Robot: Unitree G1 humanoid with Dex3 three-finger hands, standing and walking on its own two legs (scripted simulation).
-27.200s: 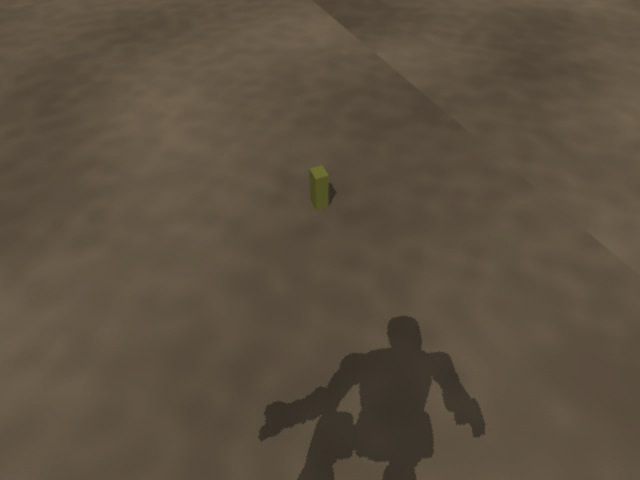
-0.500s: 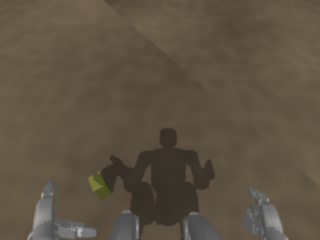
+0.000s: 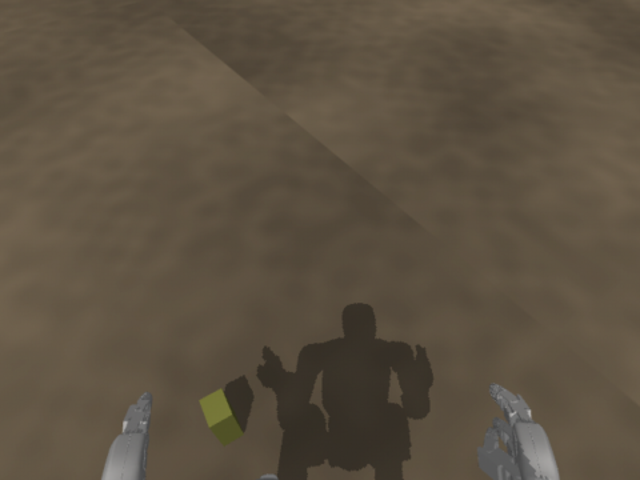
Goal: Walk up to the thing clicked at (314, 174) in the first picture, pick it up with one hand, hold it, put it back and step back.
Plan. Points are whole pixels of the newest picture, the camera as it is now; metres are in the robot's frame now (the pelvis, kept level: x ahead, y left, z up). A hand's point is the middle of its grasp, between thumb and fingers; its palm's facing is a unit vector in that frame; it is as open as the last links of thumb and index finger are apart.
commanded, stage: home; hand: left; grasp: from the side
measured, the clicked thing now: (222, 418) +0.39 +0.28 -0.62
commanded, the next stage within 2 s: stand in 1.52 s
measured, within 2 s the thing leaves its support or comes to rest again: neither
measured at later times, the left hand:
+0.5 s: hand (191, 469) +0.17 +0.17 -0.05, palm faces +0.09 -0.96 -0.28, open 17.2 cm
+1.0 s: hand (188, 468) +0.17 +0.17 -0.05, palm faces +0.10 -0.96 -0.28, open 17.4 cm
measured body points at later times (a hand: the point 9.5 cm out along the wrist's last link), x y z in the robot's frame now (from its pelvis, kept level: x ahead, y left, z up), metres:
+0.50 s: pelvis +0.00 -0.01 +0.00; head +0.02 +0.00 +0.45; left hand +0.16 +0.22 -0.03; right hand +0.16 -0.25 -0.07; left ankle +0.02 +0.12 -0.68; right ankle +0.00 -0.13 -0.68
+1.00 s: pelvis +0.00 -0.01 +0.00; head +0.02 +0.00 +0.45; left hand +0.16 +0.22 -0.03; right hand +0.16 -0.24 -0.07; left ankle +0.02 +0.12 -0.68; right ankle +0.00 -0.13 -0.68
